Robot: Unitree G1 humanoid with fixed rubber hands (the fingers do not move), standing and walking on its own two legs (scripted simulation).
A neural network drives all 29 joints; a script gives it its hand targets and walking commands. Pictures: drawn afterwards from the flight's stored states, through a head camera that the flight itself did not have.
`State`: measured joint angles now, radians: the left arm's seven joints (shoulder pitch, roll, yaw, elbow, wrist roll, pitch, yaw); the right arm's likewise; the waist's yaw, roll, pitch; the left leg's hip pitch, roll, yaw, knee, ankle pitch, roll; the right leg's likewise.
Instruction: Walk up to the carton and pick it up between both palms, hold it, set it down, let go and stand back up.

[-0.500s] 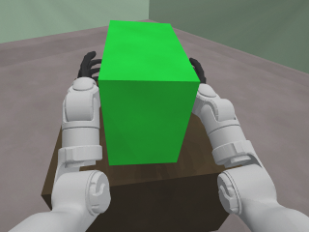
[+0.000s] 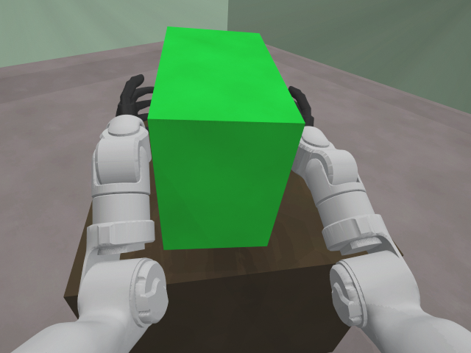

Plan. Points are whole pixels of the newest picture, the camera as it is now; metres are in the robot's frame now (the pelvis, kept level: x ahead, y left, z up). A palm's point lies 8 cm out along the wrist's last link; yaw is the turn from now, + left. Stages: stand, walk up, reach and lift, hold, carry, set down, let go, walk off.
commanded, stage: hold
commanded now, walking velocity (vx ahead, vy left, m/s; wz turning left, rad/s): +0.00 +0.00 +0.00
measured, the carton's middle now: (215, 132) +0.42 +0.01 +0.21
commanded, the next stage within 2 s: none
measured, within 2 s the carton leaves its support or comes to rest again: neither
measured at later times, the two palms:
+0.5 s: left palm (131, 125) +0.37 +0.14 +0.25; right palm (300, 134) +0.36 -0.13 +0.24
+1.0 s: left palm (132, 125) +0.37 +0.13 +0.25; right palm (300, 134) +0.37 -0.13 +0.24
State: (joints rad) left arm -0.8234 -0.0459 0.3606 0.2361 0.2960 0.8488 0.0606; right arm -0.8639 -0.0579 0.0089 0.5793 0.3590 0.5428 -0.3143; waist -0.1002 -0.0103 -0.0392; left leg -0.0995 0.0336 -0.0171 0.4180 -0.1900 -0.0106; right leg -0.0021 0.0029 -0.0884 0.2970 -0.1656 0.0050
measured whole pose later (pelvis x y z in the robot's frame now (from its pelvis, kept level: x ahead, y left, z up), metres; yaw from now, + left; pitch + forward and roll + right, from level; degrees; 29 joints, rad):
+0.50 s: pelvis +0.00 +0.00 +0.00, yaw +0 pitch -7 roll -2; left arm -0.83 -0.04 0.36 0.27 0.29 0.83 0.06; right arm -0.88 -0.06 0.00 0.60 0.36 0.54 -0.31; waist -0.10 -0.01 -0.05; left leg -0.11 0.03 -0.02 0.42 -0.19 -0.01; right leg -0.01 0.00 -0.09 0.30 -0.16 0.00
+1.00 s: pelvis +0.00 +0.00 +0.00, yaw +0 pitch -7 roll -2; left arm -0.82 -0.05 0.36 0.25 0.29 0.84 0.07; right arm -0.86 -0.07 0.02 0.58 0.37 0.55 -0.32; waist -0.10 -0.01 -0.05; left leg -0.11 0.04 -0.02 0.42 -0.19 -0.01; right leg -0.01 0.01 -0.09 0.30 -0.16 0.00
